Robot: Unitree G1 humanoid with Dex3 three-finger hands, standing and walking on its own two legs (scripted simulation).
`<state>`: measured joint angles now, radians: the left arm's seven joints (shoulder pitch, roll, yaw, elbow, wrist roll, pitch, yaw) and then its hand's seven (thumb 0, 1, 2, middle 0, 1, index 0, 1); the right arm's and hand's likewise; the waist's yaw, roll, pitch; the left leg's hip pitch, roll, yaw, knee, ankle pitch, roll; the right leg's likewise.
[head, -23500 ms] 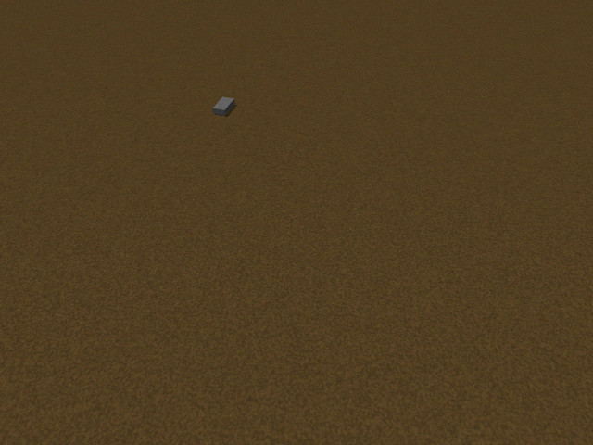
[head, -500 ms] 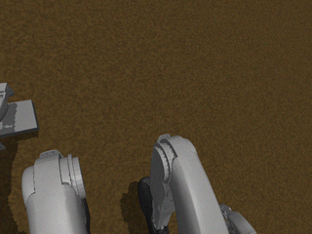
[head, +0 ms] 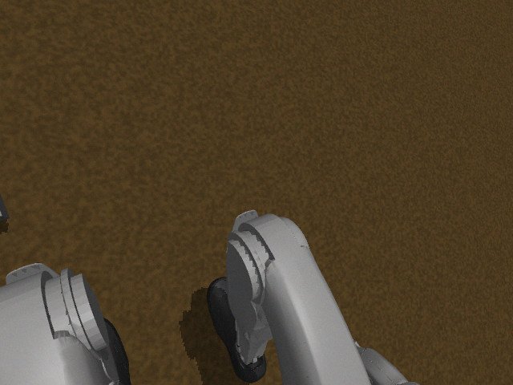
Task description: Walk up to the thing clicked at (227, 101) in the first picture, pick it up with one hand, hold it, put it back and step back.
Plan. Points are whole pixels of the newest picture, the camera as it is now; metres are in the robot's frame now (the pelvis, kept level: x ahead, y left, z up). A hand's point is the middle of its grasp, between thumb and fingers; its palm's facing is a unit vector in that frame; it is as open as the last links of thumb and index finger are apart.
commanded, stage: rest palm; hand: left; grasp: from above
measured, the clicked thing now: out of the picture +0.41 +0.36 -0.28
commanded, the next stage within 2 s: close in 0.74 s
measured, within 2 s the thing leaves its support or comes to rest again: neither
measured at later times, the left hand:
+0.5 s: hand out of the picture +0.39 +0.34 -0.24, palm faces -0.38 -0.13 -0.92, open 14.3 cm
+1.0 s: hand out of the picture +0.39 +0.33 -0.25, palm faces -0.40 -0.19 -0.90, open 13.9 cm
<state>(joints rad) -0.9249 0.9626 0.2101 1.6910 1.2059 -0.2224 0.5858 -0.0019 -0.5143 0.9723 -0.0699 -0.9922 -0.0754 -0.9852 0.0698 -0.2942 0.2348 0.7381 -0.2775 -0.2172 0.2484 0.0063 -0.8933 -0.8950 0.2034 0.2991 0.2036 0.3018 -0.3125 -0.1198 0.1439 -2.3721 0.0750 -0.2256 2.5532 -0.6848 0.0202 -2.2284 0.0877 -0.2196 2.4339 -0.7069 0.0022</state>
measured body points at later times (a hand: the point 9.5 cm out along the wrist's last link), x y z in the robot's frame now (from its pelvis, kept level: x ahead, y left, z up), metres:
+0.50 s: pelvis -0.01 +0.01 +0.00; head +0.24 +0.15 +0.35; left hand +0.40 +0.34 -0.19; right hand +0.11 -0.25 -0.06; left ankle +0.07 +0.13 -0.26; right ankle +0.10 -0.10 -0.26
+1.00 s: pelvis +0.00 +0.01 +0.00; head +0.25 +0.15 +0.34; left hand +0.41 +0.34 -0.20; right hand +0.08 -0.23 -0.07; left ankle +0.07 +0.13 -0.26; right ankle +0.10 -0.10 -0.26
